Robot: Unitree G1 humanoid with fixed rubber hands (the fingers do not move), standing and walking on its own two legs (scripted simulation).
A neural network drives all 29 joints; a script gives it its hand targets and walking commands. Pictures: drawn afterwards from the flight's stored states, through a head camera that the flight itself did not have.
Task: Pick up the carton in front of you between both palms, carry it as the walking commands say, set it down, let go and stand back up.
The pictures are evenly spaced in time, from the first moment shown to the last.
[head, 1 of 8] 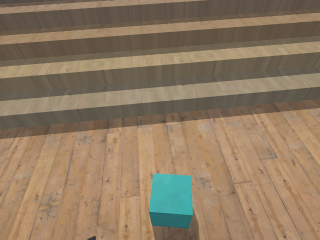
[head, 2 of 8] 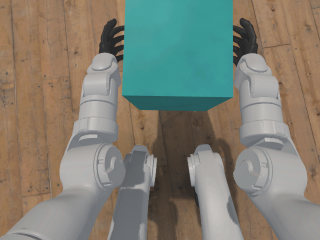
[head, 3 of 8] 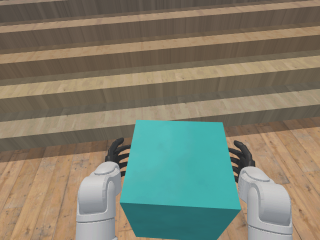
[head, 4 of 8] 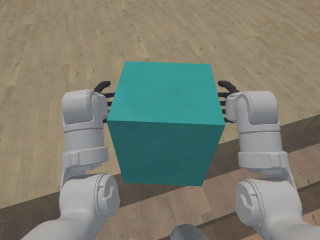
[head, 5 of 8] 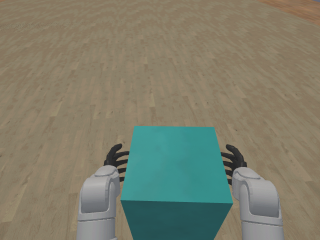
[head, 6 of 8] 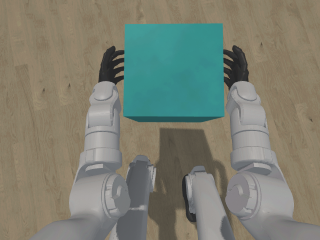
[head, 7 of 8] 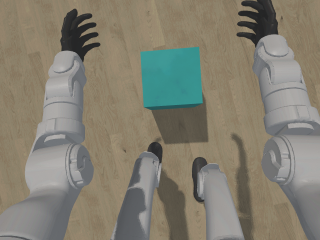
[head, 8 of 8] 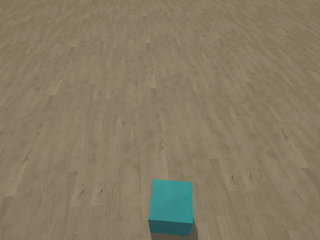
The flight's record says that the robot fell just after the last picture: no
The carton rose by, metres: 1.69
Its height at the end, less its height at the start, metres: +0.92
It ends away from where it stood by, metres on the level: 4.01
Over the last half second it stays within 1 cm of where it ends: yes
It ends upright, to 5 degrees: yes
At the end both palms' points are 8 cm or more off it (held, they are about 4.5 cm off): yes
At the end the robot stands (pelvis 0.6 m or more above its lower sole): yes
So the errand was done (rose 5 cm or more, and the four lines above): yes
